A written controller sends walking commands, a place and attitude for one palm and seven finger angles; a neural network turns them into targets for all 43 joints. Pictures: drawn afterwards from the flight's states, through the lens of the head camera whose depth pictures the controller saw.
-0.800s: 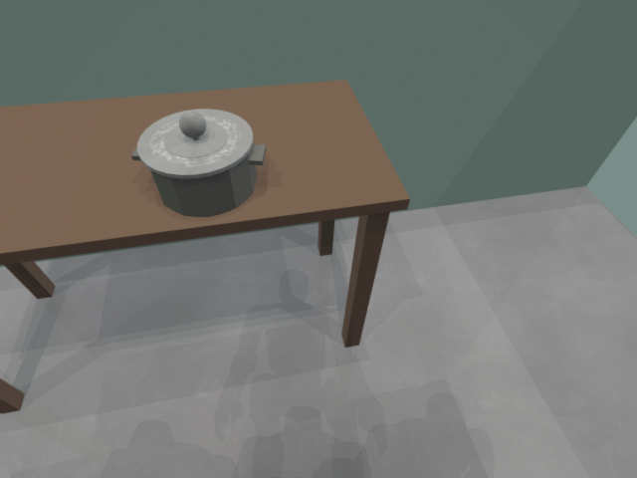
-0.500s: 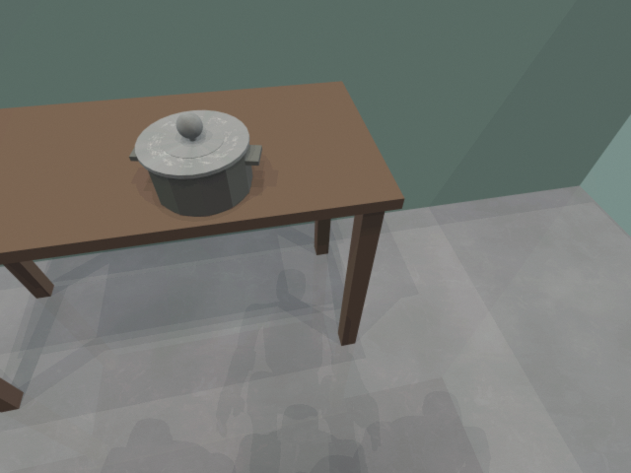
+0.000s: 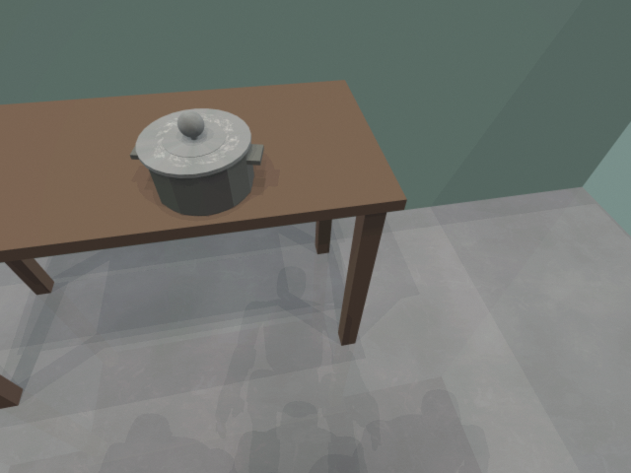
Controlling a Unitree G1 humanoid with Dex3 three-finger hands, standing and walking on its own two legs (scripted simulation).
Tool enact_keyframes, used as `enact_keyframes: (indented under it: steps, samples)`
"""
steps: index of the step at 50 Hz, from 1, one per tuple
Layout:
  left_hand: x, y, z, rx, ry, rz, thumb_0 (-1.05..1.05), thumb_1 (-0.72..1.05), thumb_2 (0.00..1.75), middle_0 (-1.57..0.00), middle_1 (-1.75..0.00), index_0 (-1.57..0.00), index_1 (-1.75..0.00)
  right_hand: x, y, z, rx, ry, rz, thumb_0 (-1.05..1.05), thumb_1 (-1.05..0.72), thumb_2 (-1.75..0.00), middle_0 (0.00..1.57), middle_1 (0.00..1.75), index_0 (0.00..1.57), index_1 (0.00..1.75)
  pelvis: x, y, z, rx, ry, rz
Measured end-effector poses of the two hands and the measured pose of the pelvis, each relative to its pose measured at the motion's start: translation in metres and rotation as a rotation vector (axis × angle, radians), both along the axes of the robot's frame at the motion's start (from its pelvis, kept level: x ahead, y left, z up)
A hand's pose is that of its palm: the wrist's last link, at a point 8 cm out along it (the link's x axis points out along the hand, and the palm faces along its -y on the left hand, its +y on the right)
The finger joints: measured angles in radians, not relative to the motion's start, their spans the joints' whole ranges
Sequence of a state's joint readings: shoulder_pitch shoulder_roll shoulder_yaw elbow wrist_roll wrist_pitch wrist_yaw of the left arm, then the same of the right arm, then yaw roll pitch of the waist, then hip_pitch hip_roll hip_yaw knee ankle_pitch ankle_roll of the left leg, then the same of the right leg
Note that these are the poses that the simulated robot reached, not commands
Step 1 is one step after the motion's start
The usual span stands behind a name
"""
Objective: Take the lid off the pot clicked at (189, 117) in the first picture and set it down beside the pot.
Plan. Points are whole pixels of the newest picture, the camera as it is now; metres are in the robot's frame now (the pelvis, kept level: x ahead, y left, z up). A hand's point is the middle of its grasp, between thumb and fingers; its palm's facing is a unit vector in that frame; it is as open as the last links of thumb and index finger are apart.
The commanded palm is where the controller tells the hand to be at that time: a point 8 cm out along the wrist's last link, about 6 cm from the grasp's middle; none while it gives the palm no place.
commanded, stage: turn to face it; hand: left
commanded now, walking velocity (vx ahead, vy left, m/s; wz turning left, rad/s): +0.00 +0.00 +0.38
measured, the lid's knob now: (191, 124) +0.65 +0.26 +0.08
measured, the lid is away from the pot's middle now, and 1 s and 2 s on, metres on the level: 0.00 0.00 0.00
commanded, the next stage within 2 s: take the last steps up to it in 0.48 s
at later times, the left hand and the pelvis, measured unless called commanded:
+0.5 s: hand out of the picture +0.03 +0.21 -0.17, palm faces +0.15 -0.95 -0.27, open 7.4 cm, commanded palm none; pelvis -0.02 -0.01 -0.01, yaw +8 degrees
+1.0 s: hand out of the picture -0.09 +0.15 -0.17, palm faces +0.33 -0.93 -0.19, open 7.4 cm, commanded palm none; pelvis +0.05 +0.01 -0.01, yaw +14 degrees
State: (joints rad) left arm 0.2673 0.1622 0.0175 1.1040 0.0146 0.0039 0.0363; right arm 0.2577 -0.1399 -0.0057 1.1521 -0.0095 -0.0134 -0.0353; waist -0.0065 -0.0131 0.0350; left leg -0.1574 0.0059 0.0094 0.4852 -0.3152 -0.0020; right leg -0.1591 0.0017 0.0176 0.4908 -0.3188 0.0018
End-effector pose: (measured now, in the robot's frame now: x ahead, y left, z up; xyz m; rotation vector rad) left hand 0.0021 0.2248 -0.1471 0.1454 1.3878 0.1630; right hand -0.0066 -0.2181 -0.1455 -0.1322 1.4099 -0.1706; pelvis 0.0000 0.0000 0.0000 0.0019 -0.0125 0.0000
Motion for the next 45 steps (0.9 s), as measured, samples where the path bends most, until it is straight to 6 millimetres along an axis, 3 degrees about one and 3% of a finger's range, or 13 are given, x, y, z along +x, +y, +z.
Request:
enact_keyframes:
  steps: [10, 20, 26, 30, 33, 38, 45]
  samples:
    - [0.002, 0.01, -0.002, 0.024, -0.041, 0.052, 0.01, 0.91, 0.9, -0.2, -0.3, -0.2, -0.3, 0.009, -0.004, -0.006, -0.003, -0.001, 0.046, 0.0, -0.9, -0.9, 0.2, 0.29, 0.2, 0.3, -0.007, 0.0, -0.006, -0.004, 0.009, 0.05]
    - [-0.001, 0.032, -0.006, 0.056, -0.069, 0.085, 0.01, 0.9, 0.9, -0.2, -0.3, -0.2, -0.3, 0.04, -0.012, -0.003, -0.046, -0.092, 0.116, 0.0, -0.9, -0.9, 0.2, 0.29, 0.2, 0.3, -0.017, 0.005, -0.013, 0.001, 0.01, 0.089]
    - [0.015, 0.031, 0.014, 0.093, -0.14, 0.103, 0.01, 0.91, 0.9, -0.2, -0.3, -0.2, -0.3, 0.044, -0.023, 0.003, -0.032, -0.083, 0.175, 0.0, -0.9, -0.9, 0.2, 0.3, 0.2, 0.3, -0.024, -0.01, -0.004, 0.0, 0.027, 0.144]
    - [0.02, 0.02, 0.021, 0.123, -0.211, 0.118, 0.01, 0.91, 0.9, -0.2, -0.3, -0.2, -0.3, 0.051, -0.041, -0.007, -0.016, -0.075, 0.202, 0.0, -0.9, -0.9, 0.2, 0.3, 0.2, 0.3, -0.024, -0.027, -0.009, 0.015, 0.034, 0.177]
    - [0.009, 0.009, 0.026, 0.128, -0.215, 0.137, 0.01, 0.91, 0.9, -0.2, -0.3, -0.2, -0.3, 0.061, -0.052, -0.009, -0.018, -0.071, 0.221, 0.0, -0.9, -0.9, 0.2, 0.3, 0.2, 0.3, -0.024, -0.033, -0.007, 0.008, 0.016, 0.205]
    - [-0.026, -0.009, 0.029, 0.096, -0.137, 0.187, 0.0, 0.9, 0.9, -0.2, -0.3, -0.2, -0.3, 0.089, -0.056, 0.003, -0.01, -0.103, 0.257, 0.0, -0.9, -0.9, 0.2, 0.29, 0.19, 0.3, -0.01, -0.032, 0.003, 0.02, 0.012, 0.232]
    - [-0.085, -0.027, 0.022, 0.017, 0.055, 0.286, 0.01, 0.9, 0.9, -0.2, -0.3, -0.2, -0.3, 0.147, -0.026, 0.014, 0.0, -0.151, 0.321, 0.0, -0.91, -0.9, 0.2, 0.29, 0.19, 0.3, 0.019, -0.015, 0.007, 0.028, 0.023, 0.247]
